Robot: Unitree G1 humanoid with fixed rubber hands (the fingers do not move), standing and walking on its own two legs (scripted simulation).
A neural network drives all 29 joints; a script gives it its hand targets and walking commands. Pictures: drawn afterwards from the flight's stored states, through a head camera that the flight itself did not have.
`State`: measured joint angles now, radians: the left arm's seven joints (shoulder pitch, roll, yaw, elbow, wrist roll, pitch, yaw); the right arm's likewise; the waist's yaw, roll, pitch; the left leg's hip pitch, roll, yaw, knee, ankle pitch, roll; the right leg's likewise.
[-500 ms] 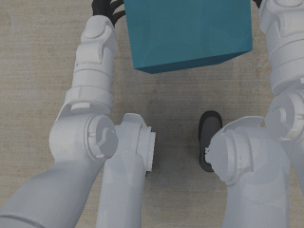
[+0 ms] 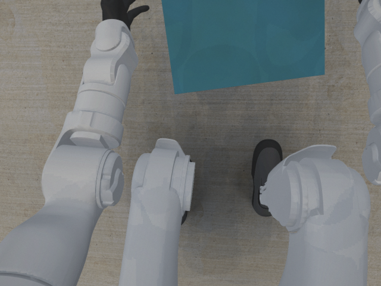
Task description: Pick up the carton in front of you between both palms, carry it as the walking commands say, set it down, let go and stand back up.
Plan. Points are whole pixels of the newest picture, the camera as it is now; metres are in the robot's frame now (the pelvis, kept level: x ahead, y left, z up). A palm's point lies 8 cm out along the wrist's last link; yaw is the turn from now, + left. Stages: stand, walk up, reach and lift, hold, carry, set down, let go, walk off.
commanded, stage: set down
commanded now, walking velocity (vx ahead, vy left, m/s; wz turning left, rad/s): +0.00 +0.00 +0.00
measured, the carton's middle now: (235, 30) +0.51 -0.04 -0.24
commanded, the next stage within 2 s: let go in 0.96 s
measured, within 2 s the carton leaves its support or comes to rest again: neither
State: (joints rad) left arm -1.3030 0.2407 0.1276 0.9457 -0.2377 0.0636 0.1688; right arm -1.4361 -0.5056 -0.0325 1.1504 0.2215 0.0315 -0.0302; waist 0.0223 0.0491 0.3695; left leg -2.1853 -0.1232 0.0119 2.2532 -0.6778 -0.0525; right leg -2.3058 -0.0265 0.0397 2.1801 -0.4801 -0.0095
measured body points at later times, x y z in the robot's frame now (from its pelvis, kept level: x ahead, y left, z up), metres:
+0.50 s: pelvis +0.01 +0.00 +0.12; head +0.34 -0.05 +0.42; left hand +0.54 +0.15 +0.00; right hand +0.56 -0.24 +0.00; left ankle +0.09 +0.12 -0.33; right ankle +0.13 -0.12 -0.33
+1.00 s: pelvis +0.04 -0.01 +0.25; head +0.33 -0.06 +0.59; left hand +0.53 +0.15 +0.16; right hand +0.55 -0.25 +0.15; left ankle +0.09 +0.12 -0.33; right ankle +0.13 -0.12 -0.33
